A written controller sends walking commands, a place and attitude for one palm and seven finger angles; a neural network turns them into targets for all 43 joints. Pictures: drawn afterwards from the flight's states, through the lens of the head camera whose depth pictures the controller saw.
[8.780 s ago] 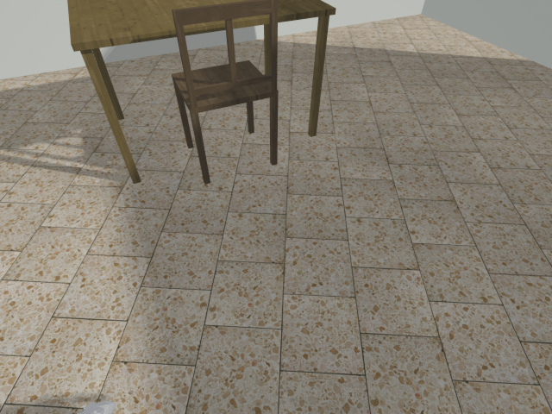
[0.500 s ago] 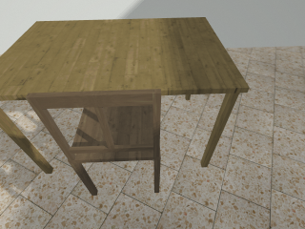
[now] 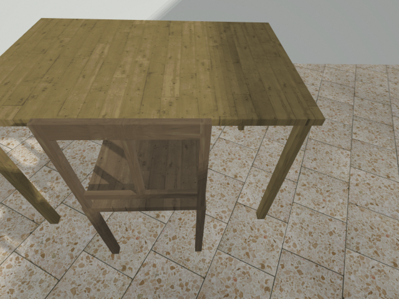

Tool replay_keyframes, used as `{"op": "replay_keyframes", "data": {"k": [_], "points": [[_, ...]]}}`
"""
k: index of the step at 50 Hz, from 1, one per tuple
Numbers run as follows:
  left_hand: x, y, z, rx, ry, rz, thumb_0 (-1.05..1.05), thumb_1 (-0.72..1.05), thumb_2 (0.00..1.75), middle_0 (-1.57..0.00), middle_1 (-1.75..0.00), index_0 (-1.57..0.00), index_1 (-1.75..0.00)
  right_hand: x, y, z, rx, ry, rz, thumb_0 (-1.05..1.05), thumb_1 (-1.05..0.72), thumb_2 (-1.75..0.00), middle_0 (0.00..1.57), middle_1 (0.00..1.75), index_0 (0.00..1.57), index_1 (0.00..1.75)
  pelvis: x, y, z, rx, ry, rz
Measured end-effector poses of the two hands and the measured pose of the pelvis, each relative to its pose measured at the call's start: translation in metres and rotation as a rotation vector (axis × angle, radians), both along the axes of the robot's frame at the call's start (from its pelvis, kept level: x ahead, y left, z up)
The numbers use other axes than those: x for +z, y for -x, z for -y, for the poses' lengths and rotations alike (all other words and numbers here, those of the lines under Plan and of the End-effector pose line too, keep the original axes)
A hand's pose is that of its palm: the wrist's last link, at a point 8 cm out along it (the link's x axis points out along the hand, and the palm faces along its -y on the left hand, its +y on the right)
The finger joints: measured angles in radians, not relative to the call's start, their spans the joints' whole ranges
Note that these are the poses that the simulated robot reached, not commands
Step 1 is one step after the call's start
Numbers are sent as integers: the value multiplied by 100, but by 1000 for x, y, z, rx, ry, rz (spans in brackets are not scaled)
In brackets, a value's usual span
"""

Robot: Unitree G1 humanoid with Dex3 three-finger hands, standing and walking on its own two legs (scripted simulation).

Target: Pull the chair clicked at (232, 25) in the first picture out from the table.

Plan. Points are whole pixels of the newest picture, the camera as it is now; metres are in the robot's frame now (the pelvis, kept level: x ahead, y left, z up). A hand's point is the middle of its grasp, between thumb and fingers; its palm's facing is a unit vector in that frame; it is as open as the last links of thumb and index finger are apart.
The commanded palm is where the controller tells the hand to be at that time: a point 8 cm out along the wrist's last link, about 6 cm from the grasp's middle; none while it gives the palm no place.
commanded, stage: look again from close up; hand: left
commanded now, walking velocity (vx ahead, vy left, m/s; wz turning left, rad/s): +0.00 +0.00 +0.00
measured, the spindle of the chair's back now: (134, 168) +0.47 +0.22 -0.09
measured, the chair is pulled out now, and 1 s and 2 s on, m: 0.00 0.00 0.00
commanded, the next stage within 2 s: raise the hand toward the chair's back in 0.12 s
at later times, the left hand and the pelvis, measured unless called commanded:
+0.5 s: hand (125, 251) +0.21 +0.16 -0.01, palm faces +0.15 -0.99 -0.02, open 8.1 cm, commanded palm +0.11 +0.22 -0.06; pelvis -0.04 -0.01 -0.04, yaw +2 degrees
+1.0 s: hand (125, 282) +0.17 +0.16 -0.07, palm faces +0.00 -1.00 -0.02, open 12.4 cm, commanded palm +0.12 +0.23 -0.05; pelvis -0.07 -0.03 -0.11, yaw +2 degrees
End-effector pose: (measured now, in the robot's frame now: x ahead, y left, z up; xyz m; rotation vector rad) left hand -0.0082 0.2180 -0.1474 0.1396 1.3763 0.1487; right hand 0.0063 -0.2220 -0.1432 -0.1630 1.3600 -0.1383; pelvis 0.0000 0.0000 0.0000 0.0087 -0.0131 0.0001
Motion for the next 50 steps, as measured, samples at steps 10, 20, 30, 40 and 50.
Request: {"op": "replay_keyframes", "data": {"k": [10, 20, 30, 40, 50], "points": [[-1, 11, 3, 8, 10, -31, 1, 91, 90, -20, -30, -20, -30, 1, 4, -2, -3, 0, -18, 0, -92, -90, 20, 29, 20, 30, 1, 0, 0, 0, 1, 0], [109, -133, -24, 37, -139, 766, 4, 90, 87, -19, -29, -19, -29, 16, -50, 24, 43, 43, 438, 1, -92, -90, 21, 29, 20, 30, -11, 20, 3, 49, -8, -83], [103, -158, 26, -83, 140, 1390, 1, 67, 79, -18, -26, -18, -26, 19, -135, 56, 187, 90, 815, 1, -91, -90, 20, 29, 20, 30, -80, 46, 24, 14, -16, -247], [93, -90, -17, 11, -114, 1364, 2, 42, 70, -16, -22, -16, -23, -31, -162, 24, 306, 16, 828, 1, -91, -90, 20, 29, 20, 30, -116, 63, 34, 62, 35, -279], [80, -157, 2, -144, 131, 1223, 1, 19, 60, -13, -19, -13, -19, -65, -100, 13, 138, -12, 641, 1, -90, -90, 21, 30, 21, 30, -113, 67, 26, 46, 32, -307]]}}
